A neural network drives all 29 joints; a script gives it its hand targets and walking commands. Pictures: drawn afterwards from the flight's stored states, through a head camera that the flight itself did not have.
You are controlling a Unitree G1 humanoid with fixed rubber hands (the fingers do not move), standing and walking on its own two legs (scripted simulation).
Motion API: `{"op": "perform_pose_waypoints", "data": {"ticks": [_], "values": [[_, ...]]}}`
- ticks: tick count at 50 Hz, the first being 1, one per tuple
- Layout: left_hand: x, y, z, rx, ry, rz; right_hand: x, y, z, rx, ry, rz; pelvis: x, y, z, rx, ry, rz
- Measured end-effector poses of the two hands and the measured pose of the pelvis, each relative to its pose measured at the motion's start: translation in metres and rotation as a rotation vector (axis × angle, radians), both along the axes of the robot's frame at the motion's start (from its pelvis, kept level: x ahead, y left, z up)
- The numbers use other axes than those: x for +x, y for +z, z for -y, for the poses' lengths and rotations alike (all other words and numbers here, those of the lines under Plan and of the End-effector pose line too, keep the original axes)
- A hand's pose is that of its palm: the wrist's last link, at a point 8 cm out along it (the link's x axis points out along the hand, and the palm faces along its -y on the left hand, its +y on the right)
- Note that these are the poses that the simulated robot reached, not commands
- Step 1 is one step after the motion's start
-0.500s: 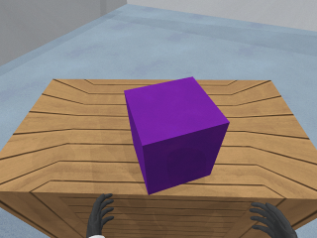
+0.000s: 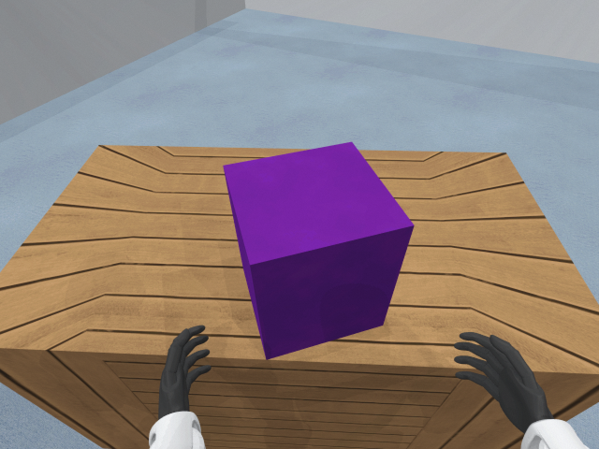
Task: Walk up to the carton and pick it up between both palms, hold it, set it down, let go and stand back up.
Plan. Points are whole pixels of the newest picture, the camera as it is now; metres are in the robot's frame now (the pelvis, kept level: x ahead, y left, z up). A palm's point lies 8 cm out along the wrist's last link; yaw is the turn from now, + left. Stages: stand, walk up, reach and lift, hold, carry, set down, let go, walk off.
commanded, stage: reach and lift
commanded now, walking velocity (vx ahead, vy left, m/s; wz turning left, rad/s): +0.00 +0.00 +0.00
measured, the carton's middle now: (308, 251) +0.42 +0.04 +0.02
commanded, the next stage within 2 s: none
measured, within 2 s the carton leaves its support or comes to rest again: neither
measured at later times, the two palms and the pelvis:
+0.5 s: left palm (170, 347) +0.23 +0.20 +0.06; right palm (515, 338) +0.27 -0.23 +0.05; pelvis +0.00 +0.00 +0.00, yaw +0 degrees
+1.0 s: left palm (148, 299) +0.26 +0.22 +0.11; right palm (503, 263) +0.34 -0.21 +0.10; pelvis +0.00 +0.00 +0.00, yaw +0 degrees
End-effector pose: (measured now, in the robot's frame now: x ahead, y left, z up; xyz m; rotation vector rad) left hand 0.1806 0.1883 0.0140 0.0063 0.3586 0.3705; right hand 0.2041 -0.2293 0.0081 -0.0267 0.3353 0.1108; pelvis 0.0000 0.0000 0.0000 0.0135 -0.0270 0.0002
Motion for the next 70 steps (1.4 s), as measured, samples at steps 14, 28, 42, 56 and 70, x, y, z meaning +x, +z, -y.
{"op": "perform_pose_waypoints", "data": {"ticks": [14, 28, 42, 56, 70], "values": [[0.026, 0.032, -0.006, -0.001, -0.002, 0.033, 0.040, 0.026, 0.009, -0.010, -0.003, 0.047, -0.001, 0.002, -0.001, -0.005, 0.007, -0.009], [0.050, 0.053, -0.012, -0.026, -0.007, 0.037, 0.071, 0.048, -0.005, -0.001, 0.024, 0.070, 0.002, 0.003, -0.003, -0.009, -0.003, -0.027], [0.072, 0.085, -0.026, -0.028, 0.000, 0.043, 0.116, 0.085, 0.001, -0.040, 0.025, 0.092, -0.002, 0.003, -0.004, -0.010, -0.007, -0.030], [0.089, 0.110, -0.037, -0.035, 0.038, 0.047, 0.155, 0.112, -0.026, -0.009, 0.046, 0.112, -0.005, 0.003, -0.004, -0.009, -0.002, -0.054], [0.108, 0.128, -0.045, -0.036, 0.047, 0.051, 0.188, 0.143, -0.043, -0.014, 0.068, 0.122, -0.010, 0.002, 0.000, -0.012, 0.004, -0.070]]}}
